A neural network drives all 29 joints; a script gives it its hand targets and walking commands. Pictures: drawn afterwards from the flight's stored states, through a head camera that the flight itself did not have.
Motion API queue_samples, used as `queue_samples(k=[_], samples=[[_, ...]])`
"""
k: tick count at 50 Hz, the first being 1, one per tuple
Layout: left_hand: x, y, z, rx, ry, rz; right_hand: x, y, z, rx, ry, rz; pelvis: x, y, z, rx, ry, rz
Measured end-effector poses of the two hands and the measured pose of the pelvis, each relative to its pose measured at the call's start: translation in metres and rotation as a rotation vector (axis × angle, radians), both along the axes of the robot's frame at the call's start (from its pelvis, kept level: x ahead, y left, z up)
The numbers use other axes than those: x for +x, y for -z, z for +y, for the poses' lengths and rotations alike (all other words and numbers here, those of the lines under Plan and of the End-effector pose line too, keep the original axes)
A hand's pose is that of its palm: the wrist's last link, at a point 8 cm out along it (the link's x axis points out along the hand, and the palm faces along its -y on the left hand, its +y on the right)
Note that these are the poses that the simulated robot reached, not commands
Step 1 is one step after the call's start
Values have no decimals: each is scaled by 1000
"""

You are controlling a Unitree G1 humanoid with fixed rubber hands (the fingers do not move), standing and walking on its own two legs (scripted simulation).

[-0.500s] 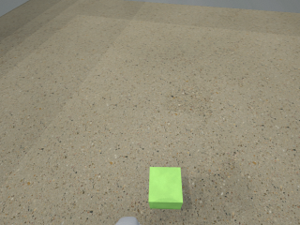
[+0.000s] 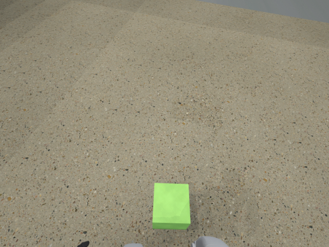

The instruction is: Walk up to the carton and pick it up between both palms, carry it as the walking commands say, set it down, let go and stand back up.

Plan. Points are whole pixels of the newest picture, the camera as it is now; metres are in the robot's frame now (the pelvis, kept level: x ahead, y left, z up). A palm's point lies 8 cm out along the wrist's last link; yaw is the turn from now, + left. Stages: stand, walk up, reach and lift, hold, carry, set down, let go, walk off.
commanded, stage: walk up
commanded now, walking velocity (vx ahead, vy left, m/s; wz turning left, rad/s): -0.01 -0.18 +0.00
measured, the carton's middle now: (170, 206) +0.36 -0.03 -0.68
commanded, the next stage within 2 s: stand in 0.82 s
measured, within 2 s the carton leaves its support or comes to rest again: neither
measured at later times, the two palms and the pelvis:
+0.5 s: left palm out of the picture +0.06 +0.17 -0.11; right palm out of the picture +0.02 -0.29 -0.15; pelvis -0.02 -0.06 +0.00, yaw +0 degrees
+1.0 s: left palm out of the picture +0.02 +0.22 -0.13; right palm out of the picture +0.00 -0.27 -0.13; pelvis -0.04 -0.02 +0.00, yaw +0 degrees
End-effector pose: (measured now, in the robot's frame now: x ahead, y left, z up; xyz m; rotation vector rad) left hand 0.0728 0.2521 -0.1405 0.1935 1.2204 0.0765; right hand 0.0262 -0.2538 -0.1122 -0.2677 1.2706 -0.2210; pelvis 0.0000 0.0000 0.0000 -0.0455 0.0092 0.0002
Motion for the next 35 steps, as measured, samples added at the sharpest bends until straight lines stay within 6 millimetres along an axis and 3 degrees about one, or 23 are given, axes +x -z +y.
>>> queue_samples(k=[6, 12, 20, 27, 35], samples=[[6, -12, -31, 71, 10, -35, 15, 28, -28, 76, 0, -17, 0, 9, -38, 49, 3, 0], [1, -33, -59, 103, -6, -63, 31, 31, -39, 131, -10, -42, -3, -1, -59, 80, 0, 1], [-3, -38, -85, 76, -23, -108, 14, 36, -41, 158, 5, -10, -11, -4, -64, 83, 2, -20], [-11, -30, -79, 43, -23, -122, -7, 32, -33, 130, 16, 1, -21, -2, -52, 57, 7, -34], [-22, -17, -51, 4, -32, -119, -32, 20, -12, 76, 13, -11, -33, 0, -24, 29, -2, -52]])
